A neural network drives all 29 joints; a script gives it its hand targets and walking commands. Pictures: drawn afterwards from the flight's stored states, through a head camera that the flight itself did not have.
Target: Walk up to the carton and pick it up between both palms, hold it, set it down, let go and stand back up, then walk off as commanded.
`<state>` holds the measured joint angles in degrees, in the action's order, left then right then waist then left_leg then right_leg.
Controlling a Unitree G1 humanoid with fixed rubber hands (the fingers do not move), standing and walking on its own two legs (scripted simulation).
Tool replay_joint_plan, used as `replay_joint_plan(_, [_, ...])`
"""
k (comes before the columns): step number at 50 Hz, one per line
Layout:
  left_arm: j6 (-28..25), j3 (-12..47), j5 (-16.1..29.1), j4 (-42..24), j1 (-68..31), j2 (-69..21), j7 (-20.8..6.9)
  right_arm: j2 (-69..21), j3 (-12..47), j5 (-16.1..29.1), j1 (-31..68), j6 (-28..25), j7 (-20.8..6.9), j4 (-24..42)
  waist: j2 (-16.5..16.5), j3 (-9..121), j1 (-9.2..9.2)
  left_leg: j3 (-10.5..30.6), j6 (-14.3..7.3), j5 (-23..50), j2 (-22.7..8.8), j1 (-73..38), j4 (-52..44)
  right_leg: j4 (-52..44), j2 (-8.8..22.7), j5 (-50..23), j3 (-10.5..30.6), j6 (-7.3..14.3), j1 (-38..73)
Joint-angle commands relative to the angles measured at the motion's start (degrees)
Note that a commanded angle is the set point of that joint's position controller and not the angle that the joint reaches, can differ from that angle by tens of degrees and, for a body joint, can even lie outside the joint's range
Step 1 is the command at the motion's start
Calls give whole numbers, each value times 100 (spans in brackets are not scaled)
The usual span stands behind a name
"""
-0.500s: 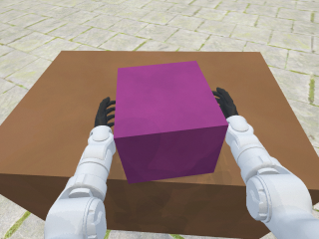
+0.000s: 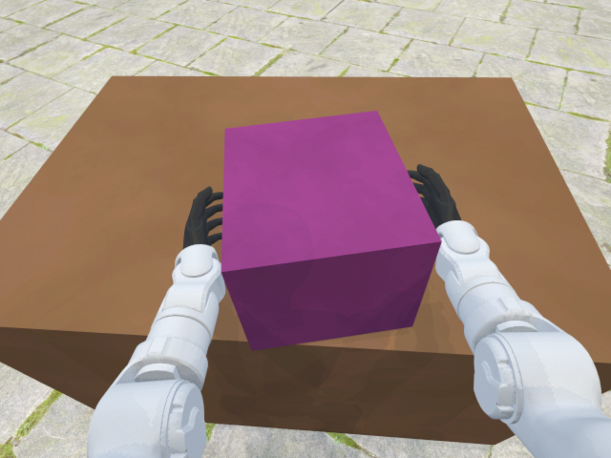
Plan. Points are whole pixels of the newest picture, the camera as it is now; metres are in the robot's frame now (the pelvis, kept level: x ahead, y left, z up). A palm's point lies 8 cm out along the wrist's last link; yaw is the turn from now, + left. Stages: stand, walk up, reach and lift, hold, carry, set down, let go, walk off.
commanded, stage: set down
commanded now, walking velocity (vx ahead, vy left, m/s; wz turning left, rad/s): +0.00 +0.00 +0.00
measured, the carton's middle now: (316, 225) +0.46 +0.04 +0.02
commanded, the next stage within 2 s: none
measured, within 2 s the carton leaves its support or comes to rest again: rests again in 0.20 s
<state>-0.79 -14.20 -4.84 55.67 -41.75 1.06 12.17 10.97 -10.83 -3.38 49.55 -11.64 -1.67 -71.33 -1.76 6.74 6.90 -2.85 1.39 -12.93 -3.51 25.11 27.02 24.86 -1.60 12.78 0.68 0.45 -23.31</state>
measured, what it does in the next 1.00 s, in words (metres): stands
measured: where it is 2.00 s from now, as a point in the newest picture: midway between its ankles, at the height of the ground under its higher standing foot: outside the picture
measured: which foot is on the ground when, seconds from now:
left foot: down 0.00-1.00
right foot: down 0.00-1.00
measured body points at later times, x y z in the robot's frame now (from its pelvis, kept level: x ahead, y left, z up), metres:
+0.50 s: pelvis +0.00 +0.00 +0.00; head +0.06 -0.01 +0.44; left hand +0.40 +0.20 +0.04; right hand +0.46 -0.13 +0.06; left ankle -0.01 +0.13 -0.74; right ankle -0.02 -0.11 -0.74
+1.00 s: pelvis +0.00 +0.00 +0.00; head +0.07 -0.01 +0.44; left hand +0.40 +0.20 +0.04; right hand +0.46 -0.13 +0.05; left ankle -0.01 +0.13 -0.74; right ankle -0.02 -0.11 -0.74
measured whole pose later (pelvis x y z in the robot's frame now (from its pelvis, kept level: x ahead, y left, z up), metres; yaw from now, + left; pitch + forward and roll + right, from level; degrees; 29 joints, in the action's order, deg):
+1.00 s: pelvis +0.00 +0.00 +0.00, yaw +0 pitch +16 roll -1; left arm -8.6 -17.7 -5.8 58.2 -41.6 -0.3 12.2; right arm 11.1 -16.9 -10.6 51.7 -15.4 -3.5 -74.5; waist -1.8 9.1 7.1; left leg -2.8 1.4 -12.1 -3.5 30.7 27.0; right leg 24.9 -1.6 12.0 0.6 0.5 -28.8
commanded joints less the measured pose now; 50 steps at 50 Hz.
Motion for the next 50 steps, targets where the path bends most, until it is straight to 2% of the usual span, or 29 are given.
replay_joint_plan(1, [-846,984,-228,-1372,-4253,-3377,-607,-2885,661,-378,4479,-787,-991,1280,438,4834,532,-174,276,4397,2,-1508,53,-261,-251,-3086,-390,70,730])
replay_joint_plan(4, [-829,853,-348,-1123,-4045,-3262,-668,-2874,571,-399,4390,-778,-993,1148,494,4584,592,-204,246,4215,-3,-1344,-7,-304,-223,-2992,-394,65,880])
replay_joint_plan(5, [-823,774,-399,-1045,-3911,-3285,-685,-2826,622,-389,4274,-766,-993,1064,504,4369,521,-170,210,4141,-11,-1352,-20,-322,-199,-2987,-395,70,819])
replay_joint_plan(7, [-865,801,-394,-1056,-3903,-3267,-704,-2875,609,-496,4177,-785,-978,910,410,4380,532,-162,227,4499,-6,-1452,76,-263,-184,-3169,-424,65,776])
replay_joint_plan(13, [-1051,939,-233,-1145,-3978,-3267,-679,-2791,755,-497,4328,-960,-981,1127,492,4890,517,-141,257,4543,17,-1356,180,-145,-196,-3412,-425,7,722])
replay_joint_plan(17, [-1097,771,-362,-976,-3822,-3184,-717,-2744,529,-603,4162,-966,-977,826,579,4526,479,-138,228,4416,5,-1262,110,-207,-195,-3299,-413,24,789])
replay_joint_plan(19, [-1128,824,-321,-1010,-3926,-3252,-698,-2698,484,-645,4255,-983,-964,846,427,4695,449,-151,249,4444,-1,-1319,129,-201,-191,-3188,-436,55,674])
replay_joint_plan(21, [-1102,749,-371,-893,-3953,-3105,-692,-2568,335,-710,4137,-929,-1001,536,410,4433,473,-152,220,4262,-15,-1264,75,-212,-177,-2946,-431,43,557])
replay_joint_plan(24, [-1102,710,-347,-849,-3866,-3068,-682,-2509,241,-758,4182,-942,-1010,583,536,4376,445,-157,230,4277,-27,-1504,106,-333,-198,-2533,-477,74,231])
replay_joint_plan(25, [-1081,623,-376,-692,-3838,-2980,-678,-2382,162,-791,4284,-979,-985,571,482,4358,525,-199,205,4274,-5,-1436,117,-318,-192,-2645,-460,79,266])
replay_joint_plan(26, [-1102,614,-367,-812,-3820,-2730,-634,-1995,54,-754,4188,-965,-971,512,445,4393,421,-167,229,4345,-20,-1465,118,-299,-219,-2659,-477,81,266])
replay_joint_plan(27, [-1055,449,-495,-670,-3766,-2734,-646,-2079,-49,-845,4114,-912,-975,285,468,4166,446,-187,216,4268,-26,-1377,82,-329,-214,-2579,-495,77,247])
replay_joint_plan(28, [-1096,379,-479,-756,-3760,-2588,-648,-2069,67,-792,4134,-926,-987,450,550,4275,557,-211,185,4273,-20,-1352,94,-278,-200,-2703,-478,68,348])
replay_joint_plan(31, [-1095,228,-531,-728,-3829,-2450,-589,-1791,-272,-921,4330,-932,-946,621,541,4292,465,-215,148,4027,20,-1226,101,-287,-189,-2436,-487,26,259])
replay_joint_plan(32, [-1097,172,-435,-866,-3769,-1901,-495,-1163,-269,-785,4149,-913,-918,585,521,4431,504,-197,172,4184,-16,-1322,138,-218,-218,-2463,-453,52,218])
replay_joint_plan(33, [-1086,89,-580,-828,-3914,-2370,-553,-1856,-408,-951,4224,-832,-933,465,567,4101,439,-189,124,4056,3,-1282,136,-307,-171,-2247,-487,26,115])
replay_joint_plan(36, [-1059,76,-525,-919,-3848,-2078,-513,-1421,-442,-962,4249,-878,-886,753,732,4379,400,-172,116,4305,-5,-1369,182,-250,-203,-2522,-501,1,157])
replay_joint_plan(37, [-1089,-72,-544,-901,-3662,-1969,-482,-1427,-490,-1013,4201,-862,-827,754,740,4322,477,-230,81,4232,12,-1258,213,-201,-156,-2551,-469,9,236])
replay_joint_plan(38, [-1072,-133,-707,-727,-3896,-2306,-544,-1909,-561,-1132,4265,-820,-866,610,819,4027,384,-229,47,3802,58,-1065,86,-294,-138,-2380,-452,-33,234])
replay_joint_plan(39, [-1048,-144,-523,-892,-3848,-1464,-454,-973,-484,-943,4088,-822,-814,720,722,4343,483,-270,43,3821,50,-1020,75,-184,-142,-2667,-406,-4,508])
replay_joint_plan(40, [-1089,-132,-663,-880,-3818,-2227,-483,-1768,-571,-1090,4151,-776,-829,692,902,4060,338,-169,-3,3860,64,-898,110,-153,-116,-2554,-438,-58,374])
replay_joint_plan(41, [-1075,-190,-581,-931,-3769,-1477,-410,-908,-632,-1016,4033,-836,-774,669,677,4473,380,-247,68,4084,37,-1130,128,-134,-162,-2798,-440,-27,449])
replay_joint_plan(42, [-1072,-231,-493,-1061,-3687,-1072,-281,-428,-562,-815,4062,-823,-721,888,693,4527,494,-242,81,4310,34,-1179,197,-116,-199,-2864,-427,-51,429])
replay_joint_plan(43, [-1097,-144,-538,-1039,-3880,-1938,-352,-1322,-789,-1055,4174,-761,-704,673,788,4072,211,-131,45,3950,18,-1124,211,-218,-157,-2356,-489,-98,84])
replay_joint_plan(44, [-1105,-287,-570,-1093,-3862,-1421,-297,-860,-680,-960,4104,-778,-691,764,730,4415,419,-216,64,4076,17,-1198,196,-177,-182,-2566,-445,-31,221])
replay_joint_plan(46, [-1043,-278,-546,-845,-3870,-1365,-269,-777,-666,-889,4096,-724,-643,648,719,4158,353,-199,28,3733,10,-1034,165,-188,-168,-2391,-457,-37,248])
replay_joint_plan(47, [-1026,-285,-532,-871,-3654,-1383,-246,-830,-525,-811,4057,-678,-667,732,766,4161,459,-197,-8,3880,30,-961,202,-121,-148,-2547,-400,-73,239])
replay_joint_plan(48, [-1060,-237,-565,-822,-3814,-1761,-300,-1291,-552,-885,4163,-653,-652,614,787,3959,341,-120,-38,3828,42,-904,256,-134,-117,-2354,-432,-66,66])
replay_joint_plan(50, [-983,-239,-354,-991,-3878,-1011,-158,-273,-427,-559,4214,-621,-627,762,712,4603,468,-161,68,4051,8,-1079,294,-84,-204,-2564,-407,-25,195])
